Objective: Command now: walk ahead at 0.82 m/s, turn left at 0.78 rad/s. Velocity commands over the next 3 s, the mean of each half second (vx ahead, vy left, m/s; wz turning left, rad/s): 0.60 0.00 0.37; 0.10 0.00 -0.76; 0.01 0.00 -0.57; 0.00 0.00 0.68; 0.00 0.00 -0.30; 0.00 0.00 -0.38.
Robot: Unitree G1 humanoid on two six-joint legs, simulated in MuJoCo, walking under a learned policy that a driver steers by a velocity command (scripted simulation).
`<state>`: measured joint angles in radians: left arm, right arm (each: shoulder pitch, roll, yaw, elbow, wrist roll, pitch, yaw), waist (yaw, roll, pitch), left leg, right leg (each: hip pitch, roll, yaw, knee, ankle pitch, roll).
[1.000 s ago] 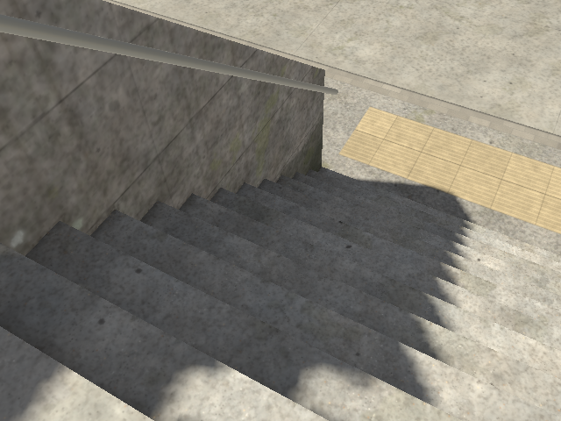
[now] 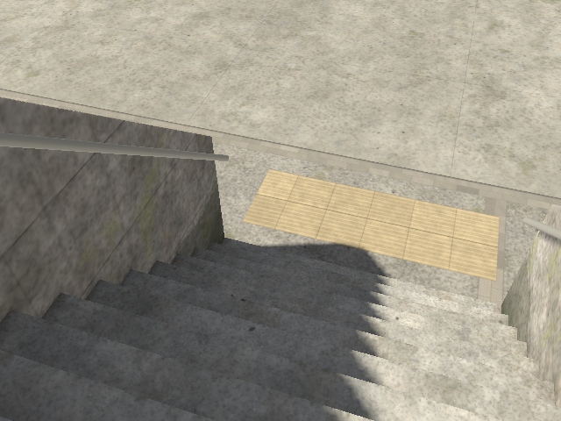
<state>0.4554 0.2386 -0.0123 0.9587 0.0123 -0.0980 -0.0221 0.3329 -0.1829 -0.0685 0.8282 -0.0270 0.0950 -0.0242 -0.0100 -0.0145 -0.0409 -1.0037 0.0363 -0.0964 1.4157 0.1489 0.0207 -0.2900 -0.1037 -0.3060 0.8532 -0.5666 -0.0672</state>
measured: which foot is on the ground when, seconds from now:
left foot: up 0.00-0.32, down 0.34-0.82, up 0.84-1.00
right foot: down 0.00-0.32, up 0.34-0.80, down 0.82-1.00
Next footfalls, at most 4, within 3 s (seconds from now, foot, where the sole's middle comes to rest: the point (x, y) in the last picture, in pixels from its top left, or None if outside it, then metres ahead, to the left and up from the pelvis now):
0.34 left None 0.34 0.24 -0.94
0.82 right None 0.29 -0.02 -0.94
1.26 left None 0.36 0.21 -0.94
1.76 right None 0.30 0.05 -0.94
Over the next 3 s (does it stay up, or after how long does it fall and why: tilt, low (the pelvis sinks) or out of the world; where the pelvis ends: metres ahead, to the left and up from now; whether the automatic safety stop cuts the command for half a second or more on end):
stays up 0.27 0.08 -0.19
